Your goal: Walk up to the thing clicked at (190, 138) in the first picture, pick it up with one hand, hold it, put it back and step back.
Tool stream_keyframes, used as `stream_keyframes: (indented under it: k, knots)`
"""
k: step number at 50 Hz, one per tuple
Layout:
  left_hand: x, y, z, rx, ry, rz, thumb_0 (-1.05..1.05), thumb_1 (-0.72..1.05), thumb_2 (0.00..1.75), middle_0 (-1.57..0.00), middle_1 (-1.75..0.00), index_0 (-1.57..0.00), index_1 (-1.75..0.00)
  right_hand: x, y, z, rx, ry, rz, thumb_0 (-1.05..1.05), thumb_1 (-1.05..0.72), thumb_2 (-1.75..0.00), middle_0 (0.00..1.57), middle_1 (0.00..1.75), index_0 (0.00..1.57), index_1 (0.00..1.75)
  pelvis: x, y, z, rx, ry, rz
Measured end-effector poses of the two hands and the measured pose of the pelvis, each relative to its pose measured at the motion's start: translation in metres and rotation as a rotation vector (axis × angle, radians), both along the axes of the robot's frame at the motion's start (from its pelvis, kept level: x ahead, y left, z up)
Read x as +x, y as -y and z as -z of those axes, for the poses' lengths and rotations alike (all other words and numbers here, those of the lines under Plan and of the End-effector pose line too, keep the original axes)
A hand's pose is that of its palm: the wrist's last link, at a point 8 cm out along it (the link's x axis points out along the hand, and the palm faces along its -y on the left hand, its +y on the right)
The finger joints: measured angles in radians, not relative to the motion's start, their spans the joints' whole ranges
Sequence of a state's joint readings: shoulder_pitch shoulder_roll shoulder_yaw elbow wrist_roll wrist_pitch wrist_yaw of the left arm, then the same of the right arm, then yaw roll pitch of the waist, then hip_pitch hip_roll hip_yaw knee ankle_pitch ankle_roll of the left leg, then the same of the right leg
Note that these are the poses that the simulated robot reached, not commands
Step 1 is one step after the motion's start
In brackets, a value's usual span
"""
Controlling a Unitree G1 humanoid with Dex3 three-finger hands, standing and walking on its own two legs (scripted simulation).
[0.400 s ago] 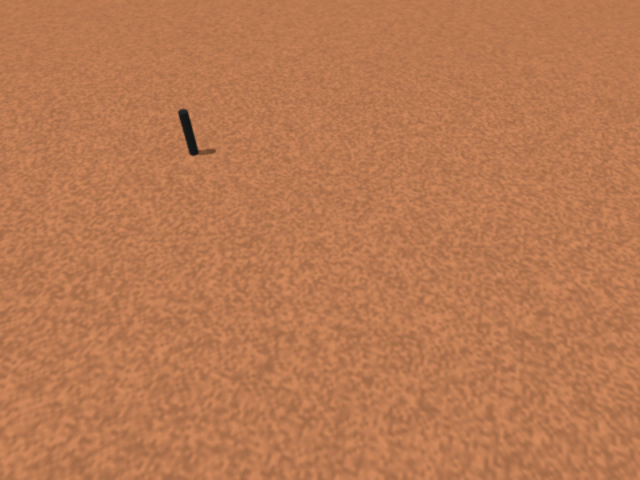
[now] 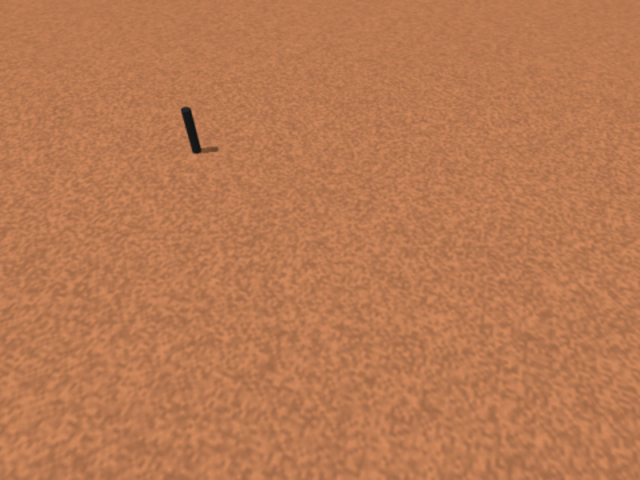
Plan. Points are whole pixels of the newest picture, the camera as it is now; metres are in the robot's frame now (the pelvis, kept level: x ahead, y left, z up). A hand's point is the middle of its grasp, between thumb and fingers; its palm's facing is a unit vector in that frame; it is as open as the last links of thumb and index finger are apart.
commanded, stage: stand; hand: left
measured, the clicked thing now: (191, 131) +1.72 +0.58 -0.66
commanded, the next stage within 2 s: walk up in 0.72 s
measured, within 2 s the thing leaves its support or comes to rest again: neither
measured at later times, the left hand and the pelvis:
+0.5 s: hand out of the picture +0.08 +0.25 -0.15, palm faces -0.03 -0.94 -0.34, open 7.4 cm; pelvis +0.01 +0.00 +0.00, yaw +0 degrees
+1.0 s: hand out of the picture +0.07 +0.35 -0.15, palm faces +0.11 -0.91 -0.40, open 7.4 cm; pelvis +0.06 +0.05 -0.01, yaw +7 degrees
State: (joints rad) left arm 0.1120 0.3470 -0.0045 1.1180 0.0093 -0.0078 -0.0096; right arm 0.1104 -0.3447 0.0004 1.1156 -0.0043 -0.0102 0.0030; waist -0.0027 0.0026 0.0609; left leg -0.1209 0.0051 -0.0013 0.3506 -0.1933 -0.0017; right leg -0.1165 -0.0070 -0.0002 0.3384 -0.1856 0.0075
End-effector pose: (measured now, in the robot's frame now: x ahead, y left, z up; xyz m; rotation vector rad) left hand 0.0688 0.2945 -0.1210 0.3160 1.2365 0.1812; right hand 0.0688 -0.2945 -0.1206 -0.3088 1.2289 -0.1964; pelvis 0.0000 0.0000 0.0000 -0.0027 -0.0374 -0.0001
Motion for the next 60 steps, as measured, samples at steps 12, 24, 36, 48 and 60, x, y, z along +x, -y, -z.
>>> stream_keyframes:
  k: [12, 24, 36, 48, 60]
  knots:
    - [0.003, 0.0, -0.001, 0.002, 0.0, -0.003, 0.01, 0.9, 0.9, -0.2, -0.3, -0.2, -0.3, 0.006, 0.0, 0.0, 0.0, 0.002, -0.004, 0.01, -0.9, -0.9, 0.2, 0.3, 0.2, 0.3, 0.004, 0.0, 0.0, 0.0, -0.001, -0.001]
    - [0.008, 0.001, -0.003, 0.006, 0.016, -0.002, 0.01, 0.9, 0.9, -0.2, -0.3, -0.2, -0.3, 0.009, 0.002, 0.0, -0.001, 0.011, -0.008, 0.01, -0.9, -0.9, 0.2, 0.3, 0.2, 0.3, 0.005, 0.001, 0.0, 0.0, 0.0, -0.003]
    - [0.005, 0.002, -0.002, 0.005, -0.003, -0.005, 0.01, 0.9, 0.9, -0.2, -0.3, -0.2, -0.3, 0.005, 0.004, 0.001, -0.001, -0.01, -0.004, 0.01, -0.9, -0.9, 0.2, 0.3, 0.2, 0.3, 0.007, 0.002, -0.001, 0.0, -0.003, -0.003]
    - [-0.015, -0.073, -0.014, 0.062, 0.049, -0.115, 0.01, 0.9, 0.89, -0.21, -0.3, -0.21, -0.31, 0.076, 0.001, -0.02, -0.042, 0.024, -0.125, 0.01, -0.9, -0.9, 0.2, 0.3, 0.2, 0.3, 0.046, -0.034, 0.005, -0.02, -0.008, -0.102]
    - [0.087, -0.166, 0.016, 0.036, 0.056, -0.113, 0.01, 0.91, 0.9, -0.2, -0.3, -0.2, -0.3, 0.17, -0.086, -0.021, -0.078, 0.13, -0.125, 0.0, -0.91, -0.9, 0.2, 0.3, 0.2, 0.3, 0.14, -0.116, 0.024, -0.007, 0.016, -0.154]
